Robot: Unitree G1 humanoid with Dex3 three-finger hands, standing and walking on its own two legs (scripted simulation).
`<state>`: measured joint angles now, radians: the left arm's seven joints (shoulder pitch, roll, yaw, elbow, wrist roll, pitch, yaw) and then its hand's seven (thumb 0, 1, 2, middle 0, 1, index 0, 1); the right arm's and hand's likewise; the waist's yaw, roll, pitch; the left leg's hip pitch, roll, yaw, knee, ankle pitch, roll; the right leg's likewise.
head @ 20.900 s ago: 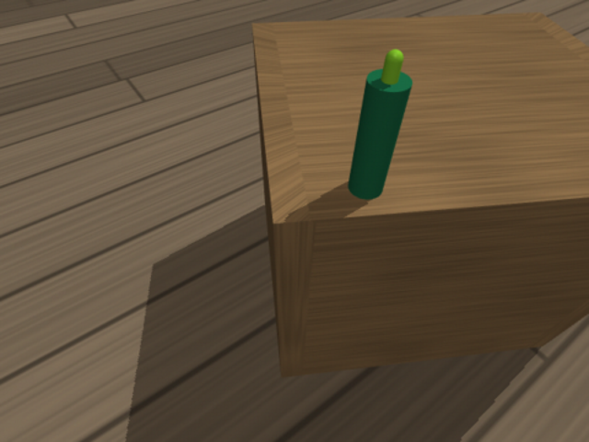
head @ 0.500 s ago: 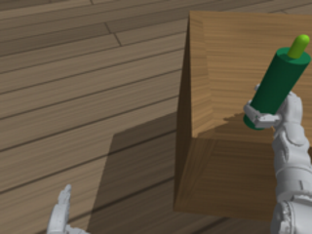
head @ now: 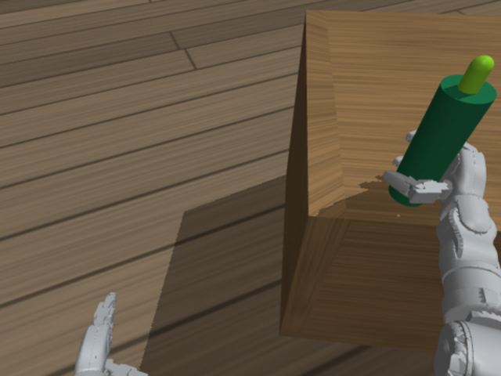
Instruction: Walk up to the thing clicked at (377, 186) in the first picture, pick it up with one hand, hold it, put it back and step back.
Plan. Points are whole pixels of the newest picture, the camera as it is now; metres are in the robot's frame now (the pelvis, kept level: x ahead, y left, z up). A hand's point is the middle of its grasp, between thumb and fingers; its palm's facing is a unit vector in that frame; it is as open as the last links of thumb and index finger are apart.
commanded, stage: open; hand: right
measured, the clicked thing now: (438, 139) +0.42 -0.22 +0.17
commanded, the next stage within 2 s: withdraw in 0.28 s
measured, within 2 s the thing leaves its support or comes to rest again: neither
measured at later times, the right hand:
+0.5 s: hand (423, 163) +0.43 -0.22 +0.11, palm faces +0.21 +0.98 +0.02, open 14.6 cm
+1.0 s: hand out of the picture +0.43 -0.30 +0.25, palm faces +0.27 +0.95 -0.18, open 17.5 cm
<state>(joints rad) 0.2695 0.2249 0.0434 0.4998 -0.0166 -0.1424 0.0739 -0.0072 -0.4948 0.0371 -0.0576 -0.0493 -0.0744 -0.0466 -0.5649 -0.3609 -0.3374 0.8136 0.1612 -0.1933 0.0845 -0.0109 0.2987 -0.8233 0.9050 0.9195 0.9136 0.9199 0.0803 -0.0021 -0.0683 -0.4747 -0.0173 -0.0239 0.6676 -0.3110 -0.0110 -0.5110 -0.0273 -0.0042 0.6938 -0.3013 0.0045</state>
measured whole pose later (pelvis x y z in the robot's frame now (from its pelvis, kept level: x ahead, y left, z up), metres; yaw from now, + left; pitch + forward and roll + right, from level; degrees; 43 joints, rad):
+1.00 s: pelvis +0.01 +0.00 +0.01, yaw -1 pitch +5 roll +0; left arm 0.27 0.25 0.04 0.54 -0.05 -0.14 0.07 -0.01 -0.51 0.04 -0.06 -0.05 -0.07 -0.05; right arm -0.82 -0.67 -0.37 0.91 0.09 0.04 0.23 -0.01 0.57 -0.05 0.06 0.07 0.07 0.07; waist 0.04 -0.04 -0.09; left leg -0.37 0.00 -0.02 0.58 -0.29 -0.01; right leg -0.39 -0.01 0.00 0.58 -0.26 0.00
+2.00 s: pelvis +0.01 +0.01 +0.02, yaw -3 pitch -4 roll +0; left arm 0.28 0.21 0.18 0.56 -0.03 -0.09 0.05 -0.01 -0.50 0.05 -0.05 -0.04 -0.06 -0.05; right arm 0.41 -0.37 -0.45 -0.36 0.07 -0.25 -0.02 -0.01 0.58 -0.05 0.06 0.06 0.06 0.06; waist -0.07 -0.08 0.02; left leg -0.16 0.02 0.03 0.50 -0.28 0.00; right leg -0.19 0.00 0.04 0.47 -0.21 0.02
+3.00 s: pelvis +0.01 +0.01 +0.02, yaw -2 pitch -1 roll +0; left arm 0.17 0.17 0.00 0.66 -0.01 -0.12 0.04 0.01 0.83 0.86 -0.19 -0.28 -0.20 -0.29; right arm 0.37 -0.19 -0.03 0.34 0.01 -0.18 -0.02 -0.02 0.56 -0.04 0.06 0.05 0.05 0.05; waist 0.00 0.01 0.06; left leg -0.18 0.01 0.00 0.45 -0.25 0.00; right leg -0.21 0.00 0.02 0.44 -0.20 0.01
